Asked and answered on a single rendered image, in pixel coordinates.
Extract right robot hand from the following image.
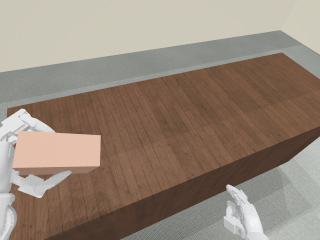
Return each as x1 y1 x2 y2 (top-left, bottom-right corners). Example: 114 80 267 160
223 184 264 240

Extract sponge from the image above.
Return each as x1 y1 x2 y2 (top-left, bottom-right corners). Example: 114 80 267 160
12 130 101 176

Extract table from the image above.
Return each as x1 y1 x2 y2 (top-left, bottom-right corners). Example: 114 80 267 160
6 52 320 240

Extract left robot hand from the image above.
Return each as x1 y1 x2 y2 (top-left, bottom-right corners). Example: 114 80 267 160
0 109 72 198

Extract robot left forearm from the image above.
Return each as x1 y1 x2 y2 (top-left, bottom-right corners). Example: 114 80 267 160
0 193 17 240

